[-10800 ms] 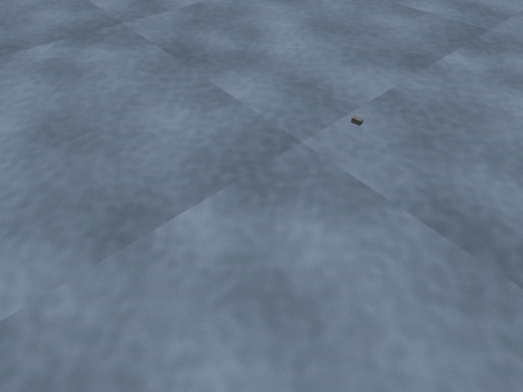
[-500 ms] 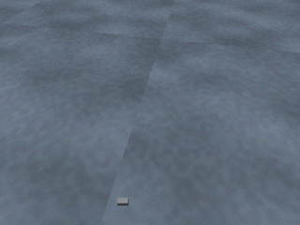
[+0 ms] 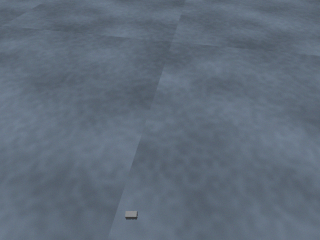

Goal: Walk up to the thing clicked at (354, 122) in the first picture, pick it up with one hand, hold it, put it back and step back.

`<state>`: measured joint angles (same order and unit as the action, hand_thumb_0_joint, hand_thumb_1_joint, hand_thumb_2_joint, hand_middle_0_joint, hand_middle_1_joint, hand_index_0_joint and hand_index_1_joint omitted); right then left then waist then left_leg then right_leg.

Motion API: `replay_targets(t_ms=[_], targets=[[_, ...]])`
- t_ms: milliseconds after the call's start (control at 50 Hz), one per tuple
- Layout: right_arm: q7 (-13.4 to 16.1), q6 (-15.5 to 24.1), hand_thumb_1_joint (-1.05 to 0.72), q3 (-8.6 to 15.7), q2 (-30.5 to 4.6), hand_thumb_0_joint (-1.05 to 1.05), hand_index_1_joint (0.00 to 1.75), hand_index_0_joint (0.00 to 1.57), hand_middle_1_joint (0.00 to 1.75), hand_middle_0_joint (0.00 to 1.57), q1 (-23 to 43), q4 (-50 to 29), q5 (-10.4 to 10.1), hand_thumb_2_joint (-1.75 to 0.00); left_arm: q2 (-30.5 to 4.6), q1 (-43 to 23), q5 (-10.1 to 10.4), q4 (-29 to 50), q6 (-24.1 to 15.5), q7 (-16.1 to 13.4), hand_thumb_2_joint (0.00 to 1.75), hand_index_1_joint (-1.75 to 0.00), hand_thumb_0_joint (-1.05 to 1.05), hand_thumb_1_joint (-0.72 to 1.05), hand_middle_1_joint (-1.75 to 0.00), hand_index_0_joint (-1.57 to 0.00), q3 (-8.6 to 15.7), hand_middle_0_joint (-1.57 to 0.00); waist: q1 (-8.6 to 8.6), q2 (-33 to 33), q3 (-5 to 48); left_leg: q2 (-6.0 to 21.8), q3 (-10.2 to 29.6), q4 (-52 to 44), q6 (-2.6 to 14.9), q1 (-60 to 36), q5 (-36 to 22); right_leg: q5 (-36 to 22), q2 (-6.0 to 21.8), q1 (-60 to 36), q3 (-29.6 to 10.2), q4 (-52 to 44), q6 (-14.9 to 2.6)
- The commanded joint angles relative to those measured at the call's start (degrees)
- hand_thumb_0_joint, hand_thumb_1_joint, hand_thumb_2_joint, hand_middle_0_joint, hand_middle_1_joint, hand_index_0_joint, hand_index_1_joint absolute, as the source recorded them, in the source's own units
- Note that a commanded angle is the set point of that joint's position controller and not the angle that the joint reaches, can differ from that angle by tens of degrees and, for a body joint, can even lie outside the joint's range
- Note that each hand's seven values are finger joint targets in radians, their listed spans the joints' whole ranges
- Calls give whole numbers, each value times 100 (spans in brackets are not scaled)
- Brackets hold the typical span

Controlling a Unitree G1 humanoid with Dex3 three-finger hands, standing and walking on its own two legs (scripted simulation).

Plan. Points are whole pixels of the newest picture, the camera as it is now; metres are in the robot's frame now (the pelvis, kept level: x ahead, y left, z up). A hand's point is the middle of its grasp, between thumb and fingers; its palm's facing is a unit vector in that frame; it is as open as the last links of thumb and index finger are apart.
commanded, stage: stand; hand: left
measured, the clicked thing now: (131, 214) +0.40 +0.19 -0.77
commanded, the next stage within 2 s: walk up in 0.16 s
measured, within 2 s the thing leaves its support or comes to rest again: neither
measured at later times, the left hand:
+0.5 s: hand out of the picture +0.05 +0.24 -0.16, palm faces -0.02 -0.94 -0.33, open 7.3 cm
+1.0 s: hand out of the picture +0.06 +0.23 -0.16, palm faces -0.04 -0.94 -0.33, open 7.3 cm
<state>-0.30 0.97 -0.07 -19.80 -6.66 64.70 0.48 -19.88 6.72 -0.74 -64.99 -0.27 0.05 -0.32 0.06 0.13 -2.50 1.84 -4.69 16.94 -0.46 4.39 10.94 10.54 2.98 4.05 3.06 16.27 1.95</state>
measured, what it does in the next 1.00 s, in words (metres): stands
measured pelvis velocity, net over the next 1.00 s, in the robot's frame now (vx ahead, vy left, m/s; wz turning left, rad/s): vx -0.02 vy -0.03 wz -0.03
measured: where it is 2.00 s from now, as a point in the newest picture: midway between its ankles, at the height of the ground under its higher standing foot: outside the picture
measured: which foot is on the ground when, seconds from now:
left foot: down 0.00-1.00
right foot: down 0.00-1.00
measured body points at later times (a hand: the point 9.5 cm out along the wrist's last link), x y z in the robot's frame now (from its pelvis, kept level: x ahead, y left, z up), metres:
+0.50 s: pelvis -0.02 -0.02 +0.00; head +0.00 -0.01 +0.45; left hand +0.06 +0.29 -0.14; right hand +0.06 -0.33 -0.12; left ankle -0.02 +0.12 -0.75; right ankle -0.02 -0.14 -0.75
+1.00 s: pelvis -0.02 -0.03 +0.00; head +0.00 -0.03 +0.45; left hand +0.06 +0.27 -0.14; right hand +0.04 -0.34 -0.13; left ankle -0.02 +0.12 -0.75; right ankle -0.02 -0.14 -0.75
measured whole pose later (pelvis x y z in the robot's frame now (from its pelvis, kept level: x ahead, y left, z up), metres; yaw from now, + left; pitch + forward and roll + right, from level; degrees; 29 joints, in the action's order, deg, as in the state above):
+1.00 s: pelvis -0.02 -0.03 +0.00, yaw -2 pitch -2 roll +0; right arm 0.1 0.8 1.1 -20.2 -8.1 61.7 0.3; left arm -20.4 7.8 -1.0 -60.5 1.7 1.4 2.2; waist 0.2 0.4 -3.4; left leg 5.1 -5.5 20.9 -2.7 7.3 11.5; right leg 11.6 0.0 8.5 1.9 21.8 -0.8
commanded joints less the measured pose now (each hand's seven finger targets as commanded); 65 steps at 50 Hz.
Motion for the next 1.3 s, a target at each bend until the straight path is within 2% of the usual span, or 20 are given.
replay_targets(t_ms=[0, 120, 140, 160, 200, 360, 460, 560, 640, 1000, 1060, 1100, 1140, 1280], targets=[[85, 100, -90, 230, -1226, 0, 30, 20, 30, 20, 174, -339, 12, -90, -1237, -190, 8, 336, -144, -71, 90, -30, 0, 90, -30, -20, 248, -20, -9, -26, 441, 751, 596, -178, 139, -129, -1342, -1259, 644, -10, -484, -124, -261], [74, 91, -90, 231, -1215, 0, 30, 20, 30, 20, 199, -342, 12, -90, -1231, -181, 12, 329, -153, -65, 90, -30, 0, 90, -30, -20, 239, -20, -20, -15, 390, 739, 608, -196, 144, -102, -1191, -1174, 637, 21, -494, -165, -266], [99, 123, -90, 335, -1369, 0, 30, 20, 30, 20, 114, -382, -26, -90, -1329, -235, -8, 415, -61, -27, 90, -30, 0, 90, -30, -20, 368, -20, -47, 230, 303, 793, 659, -159, 190, -147, -1652, -1521, 455, 117, -394, 37, -289], [113, 126, -90, 352, -1396, 0, 30, 20, 30, 20, 118, -396, -32, -90, -1296, -173, 11, 424, -26, -26, 90, -30, 0, 90, -30, -20, 373, -20, -4, 151, 352, 813, 627, -87, 210, -228, -1876, -1557, 434, 155, -360, 72, -283], [138, 120, -90, 390, -1398, 0, 30, 20, 30, 20, 115, -454, -29, -90, -1233, -143, 12, 493, 17, -19, 90, -30, 0, 90, -30, -20, 392, -20, -10, -14, 491, 830, 555, 14, 232, -231, -1956, -1484, 413, 109, -321, 141, -299], [134, 81, -90, 405, -1310, 0, 30, 20, 30, 20, 314, -620, 8, -90, -1253, -70, -20, 587, 83, 37, 90, -30, 0, 90, -30, -20, 423, -20, 43, -167, 321, 801, 572, -105, 272, 219, -515, -843, 401, 191, -471, 133, -336], [120, 73, -90, 445, -1348, 0, 30, 20, 30, 20, 236, -619, 20, -90, -1315, -65, -49, 630, 78, 63, 90, -30, 0, 90, -30, -20, 486, -20, 16, -154, 287, 757, 588, -103, 259, 243, -115, -619, 403, 316, -568, 119, -405], [110, 60, -90, 429, -1257, 0, 30, 20, 30, 20, 192, -651, 16, -90, -1353, -68, -57, 668, 46, 71, 90, -30, 0, 90, -30, -20, 508, -20, -5, 57, 260, 642, 479, 52, 189, 136, -171, -617, 467, 508, -745, -25, -434], [113, 65, -90, 435, -1306, 0, 30, 20, 30, 20, 98, -632, 18, -90, -1307, -36, -50, 738, 47, 71, 90, -30, 0, 90, -30, -20, 521, -20, -6, 27, 341, 676, 486, 78, 199, 74, -174, -459, 452, 556, -766, -18, -467], [135, 105, -90, 376, -1363, 0, 30, 20, 30, 20, 21, -707, -11, -90, -1290, -26, -23, 861, 54, 80, 90, -30, 0, 90, -30, -20, 523, -20, 33, -17, 405, 819, 434, 115, 229, 96, -593, -1019, 355, 437, -764, 246, -468], [135, 109, -90, 365, -1345, 0, 30, 20, 30, 20, 61, -709, -9, -90, -1288, -73, -8, 862, 65, 86, 90, -30, 0, 90, -30, -20, 510, -20, 34, -71, 332, 802, 413, 55, 191, 124, -532, -961, 346, 494, -797, 229, -473], [138, 112, -90, 376, -1383, 0, 30, 20, 30, 20, 12, -701, -12, -90, -1323, -131, -17, 868, 69, 92, 90, -30, 0, 90, -30, -20, 517, -20, 0, -52, 341, 825, 430, 67, 212, 163, -546, -1038, 347, 434, -802, 282, -481], [133, 106, -90, 377, -1384, 0, 30, 20, 30, 20, 79, -719, -18, -90, -1290, -25, -12, 850, 62, 88, 90, -30, 0, 90, -30, -20, 502, -20, 42, -39, 414, 838, 398, 106, 239, 33, -526, -1001, 345, 473, -790, 248, -476], [113, 86, -90, 385, -1354, 0, 30, 20, 30, 20, 53, -745, -10, -90, -1334, -171, -26, 887, 39, 84, 90, -30, 0, 90, -30, -20, 499, -20, -33, 94, 360, 752, 310, 171, 197, -16, -382, -875, 382, 603, -925, 106, -498]])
